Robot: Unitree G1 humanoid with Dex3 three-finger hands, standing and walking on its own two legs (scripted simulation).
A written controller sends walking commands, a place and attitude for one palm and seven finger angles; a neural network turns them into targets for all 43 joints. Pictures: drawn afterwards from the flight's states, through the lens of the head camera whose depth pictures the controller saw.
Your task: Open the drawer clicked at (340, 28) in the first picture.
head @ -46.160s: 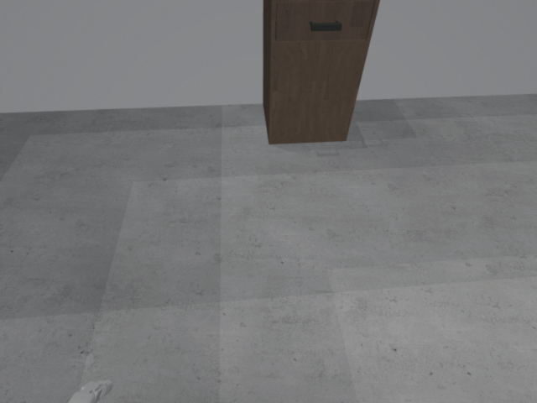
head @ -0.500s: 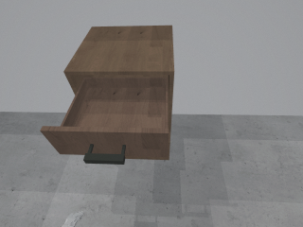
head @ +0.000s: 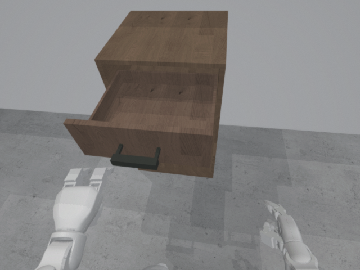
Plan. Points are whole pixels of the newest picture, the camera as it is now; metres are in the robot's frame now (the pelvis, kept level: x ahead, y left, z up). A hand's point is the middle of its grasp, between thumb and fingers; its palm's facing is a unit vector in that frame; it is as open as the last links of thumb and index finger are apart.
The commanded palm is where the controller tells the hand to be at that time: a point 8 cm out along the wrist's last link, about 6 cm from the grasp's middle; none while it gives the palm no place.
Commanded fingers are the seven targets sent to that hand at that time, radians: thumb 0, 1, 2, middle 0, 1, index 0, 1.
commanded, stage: raise the hand with hooked fingers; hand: left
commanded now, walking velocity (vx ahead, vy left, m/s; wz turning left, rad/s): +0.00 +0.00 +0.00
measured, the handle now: (136, 155) +0.41 +0.20 -0.04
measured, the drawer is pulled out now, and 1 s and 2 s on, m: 0.30 0.30 0.30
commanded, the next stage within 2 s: move the hooked fingers above the handle in 1.28 s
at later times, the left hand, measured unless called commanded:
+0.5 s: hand (89, 165) +0.30 +0.26 +0.07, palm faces +0.06 -0.09 -0.99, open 12.6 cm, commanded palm +0.28 +0.25 +0.12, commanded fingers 0.00 -0.43 0.33 -0.29 -1.15 -0.29 -1.15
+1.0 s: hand (76, 135) +0.35 +0.29 +0.12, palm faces -0.03 -0.08 -1.00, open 13.8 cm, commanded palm +0.32 +0.29 +0.17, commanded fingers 0.00 -0.50 0.30 -0.30 -1.20 -0.30 -1.20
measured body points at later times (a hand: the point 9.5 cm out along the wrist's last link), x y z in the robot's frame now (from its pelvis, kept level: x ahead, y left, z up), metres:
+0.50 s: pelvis +0.03 +0.03 +0.03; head +0.05 -0.01 +0.48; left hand +0.29 +0.26 +0.12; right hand +0.21 -0.23 -0.08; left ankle +0.03 +0.12 -0.70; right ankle +0.03 -0.06 -0.70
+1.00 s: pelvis +0.04 +0.05 +0.04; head +0.06 +0.02 +0.49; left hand +0.34 +0.29 +0.17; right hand +0.22 -0.17 -0.07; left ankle +0.03 +0.12 -0.70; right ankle +0.03 -0.06 -0.70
